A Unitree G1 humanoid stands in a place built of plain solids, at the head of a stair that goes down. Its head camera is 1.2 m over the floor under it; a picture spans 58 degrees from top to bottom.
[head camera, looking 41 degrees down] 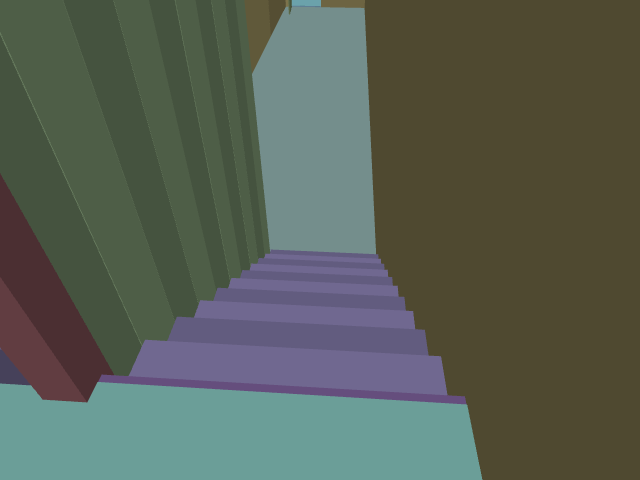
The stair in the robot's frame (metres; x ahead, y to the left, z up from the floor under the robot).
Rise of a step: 0.19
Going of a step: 0.26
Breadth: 1.13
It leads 4 degrees to the right of straight ahead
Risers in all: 11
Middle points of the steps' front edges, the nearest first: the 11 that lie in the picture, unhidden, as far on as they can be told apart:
0.71 0.13 0.00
0.97 0.11 -0.19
1.24 0.09 -0.37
1.50 0.08 -0.56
1.76 0.06 -0.75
2.03 0.04 -0.94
2.29 0.03 -1.12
2.56 0.01 -1.31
2.82 -0.01 -1.50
3.08 -0.03 -1.68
3.35 -0.04 -1.87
